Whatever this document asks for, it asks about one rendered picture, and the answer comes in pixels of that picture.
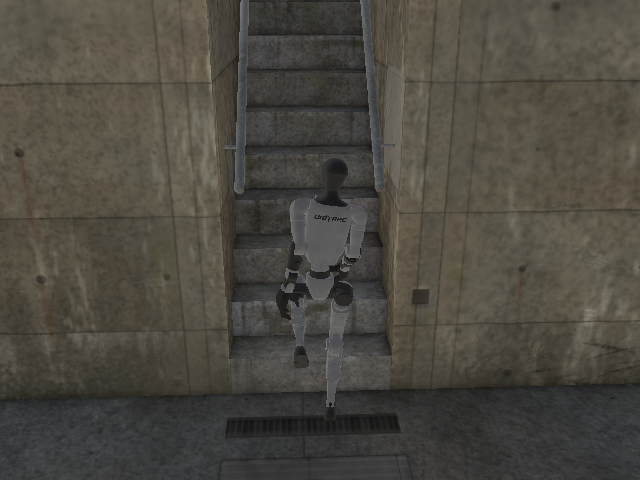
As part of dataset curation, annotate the right robot upper arm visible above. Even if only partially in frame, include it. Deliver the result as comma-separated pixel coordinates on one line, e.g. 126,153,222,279
345,204,368,258

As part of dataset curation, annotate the left robot upper arm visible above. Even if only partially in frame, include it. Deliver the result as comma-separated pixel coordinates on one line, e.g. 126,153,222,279
289,198,311,255

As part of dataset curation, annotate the humanoid robot torso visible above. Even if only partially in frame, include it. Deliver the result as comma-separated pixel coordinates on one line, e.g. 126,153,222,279
304,195,352,300

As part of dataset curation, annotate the right robot forearm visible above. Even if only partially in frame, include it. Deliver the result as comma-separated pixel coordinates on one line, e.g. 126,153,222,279
340,248,362,272

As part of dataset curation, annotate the robot left hand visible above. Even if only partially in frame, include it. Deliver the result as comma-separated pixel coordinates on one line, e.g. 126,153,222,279
276,289,299,320

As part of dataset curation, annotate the left robot forearm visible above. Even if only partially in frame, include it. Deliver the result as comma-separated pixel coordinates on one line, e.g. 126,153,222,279
281,241,303,293

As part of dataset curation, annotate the robot right hand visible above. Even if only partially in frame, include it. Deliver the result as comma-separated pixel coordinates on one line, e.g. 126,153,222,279
329,262,349,282

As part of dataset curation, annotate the robot right thigh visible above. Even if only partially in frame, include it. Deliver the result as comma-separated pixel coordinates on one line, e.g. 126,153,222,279
325,281,354,356

